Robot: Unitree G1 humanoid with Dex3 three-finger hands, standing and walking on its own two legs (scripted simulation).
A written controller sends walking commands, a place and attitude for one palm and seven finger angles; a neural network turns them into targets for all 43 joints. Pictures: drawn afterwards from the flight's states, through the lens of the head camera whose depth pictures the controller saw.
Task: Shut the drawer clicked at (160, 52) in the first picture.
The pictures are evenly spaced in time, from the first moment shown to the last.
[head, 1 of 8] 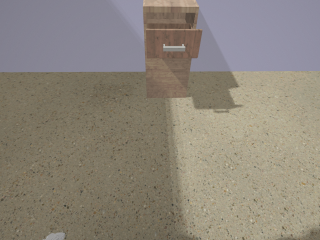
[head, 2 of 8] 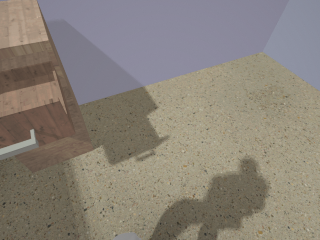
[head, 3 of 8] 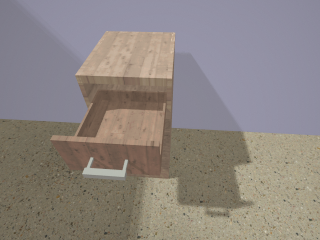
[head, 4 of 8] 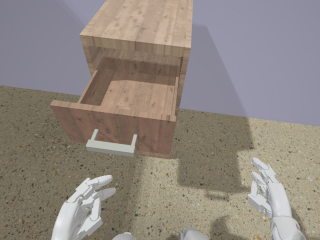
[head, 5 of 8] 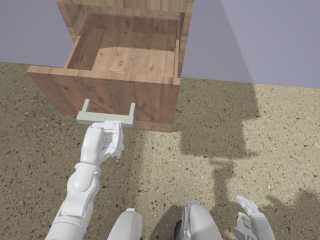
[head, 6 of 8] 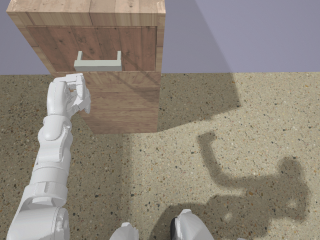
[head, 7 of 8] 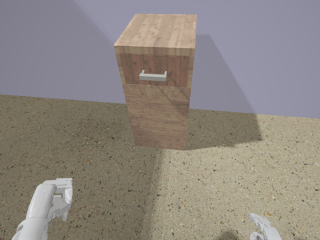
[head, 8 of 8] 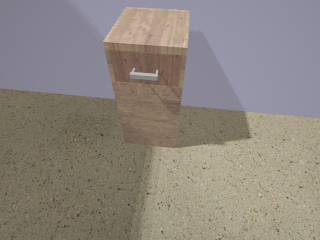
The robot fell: no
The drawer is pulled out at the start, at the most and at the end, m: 0.30 0.30 0.00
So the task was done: yes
